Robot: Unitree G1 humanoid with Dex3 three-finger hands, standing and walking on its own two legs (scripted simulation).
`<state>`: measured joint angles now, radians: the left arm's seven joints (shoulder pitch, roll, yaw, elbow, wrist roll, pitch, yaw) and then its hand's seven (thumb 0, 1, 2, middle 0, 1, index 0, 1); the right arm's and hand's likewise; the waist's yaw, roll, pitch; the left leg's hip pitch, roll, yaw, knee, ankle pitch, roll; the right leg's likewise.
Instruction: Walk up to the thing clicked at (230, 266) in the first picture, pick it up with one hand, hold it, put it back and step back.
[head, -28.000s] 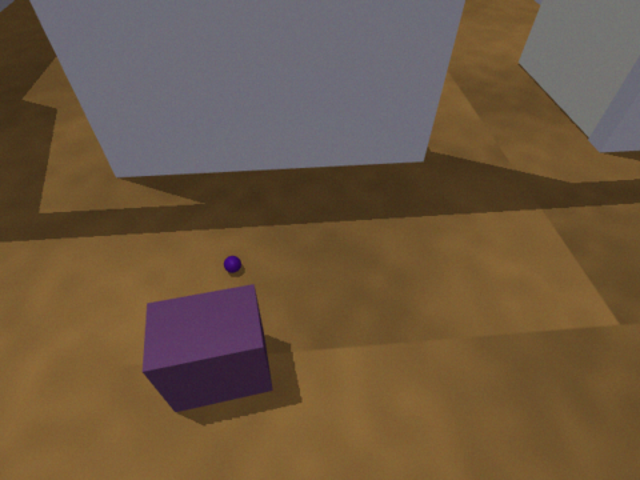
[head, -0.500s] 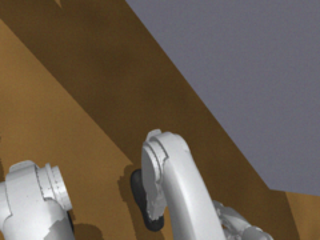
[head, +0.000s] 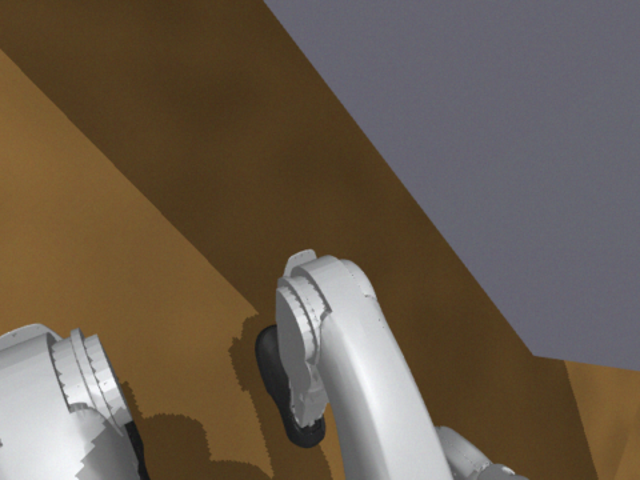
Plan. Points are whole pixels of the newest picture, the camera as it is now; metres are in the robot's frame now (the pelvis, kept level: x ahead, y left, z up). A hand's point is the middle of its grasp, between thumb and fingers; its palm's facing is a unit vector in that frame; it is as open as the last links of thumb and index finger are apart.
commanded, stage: close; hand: left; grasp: from above
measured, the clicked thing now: out of the picture +0.42 +0.34 -0.27
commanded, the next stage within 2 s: settle in 1.58 s
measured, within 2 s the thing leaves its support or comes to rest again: leaves its support in 2.00 s
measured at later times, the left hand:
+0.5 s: hand out of the picture +0.41 +0.34 -0.26, palm faces -0.43 -0.19 -0.88, open 12.8 cm
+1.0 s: hand out of the picture +0.40 +0.32 -0.26, palm faces -0.42 -0.14 -0.90, open 10.7 cm
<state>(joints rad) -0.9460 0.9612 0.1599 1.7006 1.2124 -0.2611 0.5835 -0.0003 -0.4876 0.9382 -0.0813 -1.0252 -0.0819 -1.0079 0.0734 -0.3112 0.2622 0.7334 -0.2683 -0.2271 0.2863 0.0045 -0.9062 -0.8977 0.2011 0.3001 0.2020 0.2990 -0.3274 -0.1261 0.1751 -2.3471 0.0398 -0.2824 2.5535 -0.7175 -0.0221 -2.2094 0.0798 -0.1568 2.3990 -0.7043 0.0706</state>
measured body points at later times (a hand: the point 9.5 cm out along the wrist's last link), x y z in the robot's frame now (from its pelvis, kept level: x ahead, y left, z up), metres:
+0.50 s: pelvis +0.00 +0.00 +0.00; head +0.27 +0.14 +0.33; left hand +0.43 +0.35 -0.21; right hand +0.07 -0.26 -0.06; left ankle +0.06 +0.13 -0.27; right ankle +0.11 -0.12 -0.27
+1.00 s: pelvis -0.01 +0.00 +0.00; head +0.26 +0.14 +0.33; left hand +0.42 +0.33 -0.21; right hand +0.08 -0.25 -0.06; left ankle +0.06 +0.13 -0.27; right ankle +0.11 -0.12 -0.27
